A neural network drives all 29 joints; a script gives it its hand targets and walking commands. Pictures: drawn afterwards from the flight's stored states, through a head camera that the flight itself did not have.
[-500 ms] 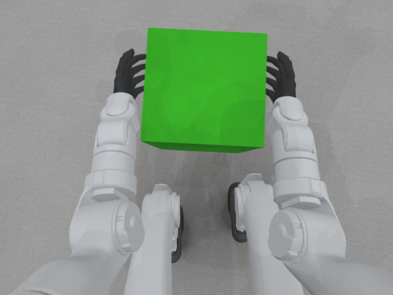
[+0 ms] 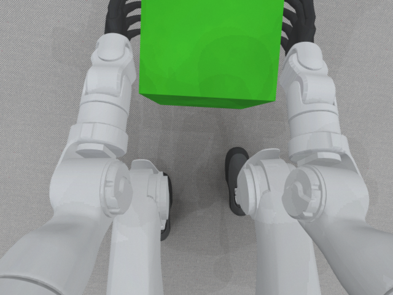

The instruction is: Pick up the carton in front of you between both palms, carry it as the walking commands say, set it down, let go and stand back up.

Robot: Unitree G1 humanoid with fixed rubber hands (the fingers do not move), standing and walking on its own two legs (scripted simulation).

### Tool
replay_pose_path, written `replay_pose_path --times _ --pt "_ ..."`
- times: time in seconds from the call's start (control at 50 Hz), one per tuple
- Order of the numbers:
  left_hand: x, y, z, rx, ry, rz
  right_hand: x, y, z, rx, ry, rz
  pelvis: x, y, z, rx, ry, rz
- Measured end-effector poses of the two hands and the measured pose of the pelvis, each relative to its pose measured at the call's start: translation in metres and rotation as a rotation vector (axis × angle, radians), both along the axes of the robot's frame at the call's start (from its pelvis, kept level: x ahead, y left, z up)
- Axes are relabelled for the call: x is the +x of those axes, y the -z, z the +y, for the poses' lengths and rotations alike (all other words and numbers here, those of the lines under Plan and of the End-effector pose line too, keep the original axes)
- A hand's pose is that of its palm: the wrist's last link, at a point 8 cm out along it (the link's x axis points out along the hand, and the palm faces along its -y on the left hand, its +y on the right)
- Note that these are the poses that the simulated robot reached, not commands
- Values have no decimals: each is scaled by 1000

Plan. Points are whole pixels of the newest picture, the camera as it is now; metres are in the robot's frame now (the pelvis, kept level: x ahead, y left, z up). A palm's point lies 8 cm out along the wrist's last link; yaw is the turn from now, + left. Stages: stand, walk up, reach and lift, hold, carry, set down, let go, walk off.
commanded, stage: set down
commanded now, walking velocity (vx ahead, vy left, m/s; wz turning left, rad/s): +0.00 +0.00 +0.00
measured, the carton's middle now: (206, 53) +0.51 -0.05 -0.22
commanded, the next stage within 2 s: none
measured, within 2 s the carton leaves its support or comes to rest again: rests again in 1.24 s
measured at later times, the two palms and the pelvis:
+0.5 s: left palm (127, 42) +0.53 +0.10 -0.20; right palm (291, 38) +0.51 -0.20 -0.17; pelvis +0.00 +0.00 -0.03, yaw -1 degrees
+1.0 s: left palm (132, 42) +0.53 +0.09 -0.21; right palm (295, 41) +0.51 -0.22 -0.19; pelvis +0.00 +0.00 -0.04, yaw -1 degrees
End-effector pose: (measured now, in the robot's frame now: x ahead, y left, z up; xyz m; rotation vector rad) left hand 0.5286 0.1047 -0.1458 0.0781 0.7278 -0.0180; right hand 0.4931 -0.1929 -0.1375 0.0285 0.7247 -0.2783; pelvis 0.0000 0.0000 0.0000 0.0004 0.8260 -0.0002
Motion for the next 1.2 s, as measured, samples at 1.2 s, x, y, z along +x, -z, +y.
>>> replay_pose_path --times 1.2 --pt "7 65 -12 -52 126 -14 14 60 -25 -11 -74 55 -5 44 -5 -20 3 -131"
